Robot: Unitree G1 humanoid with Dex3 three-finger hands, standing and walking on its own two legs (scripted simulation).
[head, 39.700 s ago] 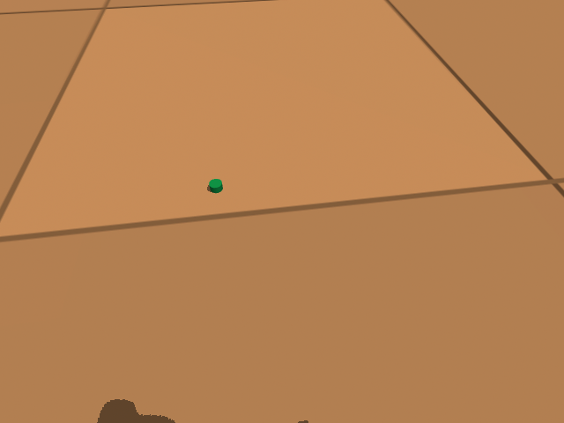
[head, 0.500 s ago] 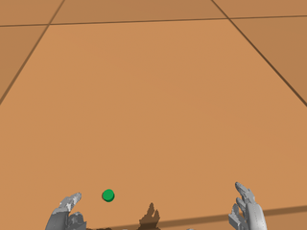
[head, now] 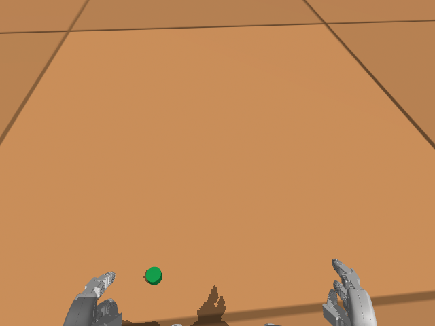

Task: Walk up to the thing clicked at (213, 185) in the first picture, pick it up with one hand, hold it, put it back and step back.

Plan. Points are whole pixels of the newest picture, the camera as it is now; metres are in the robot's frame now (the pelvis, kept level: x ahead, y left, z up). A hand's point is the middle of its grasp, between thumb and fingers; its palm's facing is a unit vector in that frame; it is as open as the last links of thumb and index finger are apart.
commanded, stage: home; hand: left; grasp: from above
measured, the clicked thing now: (154, 275) +0.45 +0.26 -0.69
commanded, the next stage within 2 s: stand in 0.54 s
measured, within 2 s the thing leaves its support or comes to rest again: neither
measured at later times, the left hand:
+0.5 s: hand (118, 315) +0.17 +0.18 -0.04, palm faces +0.04 -0.98 -0.21, open 7.4 cm
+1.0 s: hand out of the picture +0.08 +0.24 -0.11, palm faces +0.06 -0.93 -0.35, open 7.4 cm
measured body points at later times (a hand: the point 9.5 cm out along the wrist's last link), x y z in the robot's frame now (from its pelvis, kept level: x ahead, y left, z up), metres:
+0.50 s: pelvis +0.01 +0.00 +0.00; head +0.02 +0.01 +0.45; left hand +0.16 +0.23 -0.03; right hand +0.16 -0.24 -0.06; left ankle +0.01 +0.13 -0.68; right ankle +0.01 -0.15 -0.68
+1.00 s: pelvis +0.00 +0.00 +0.04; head +0.02 +0.00 +0.49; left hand +0.07 +0.29 -0.09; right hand +0.11 -0.28 -0.09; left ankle +0.01 +0.13 -0.68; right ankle +0.01 -0.15 -0.68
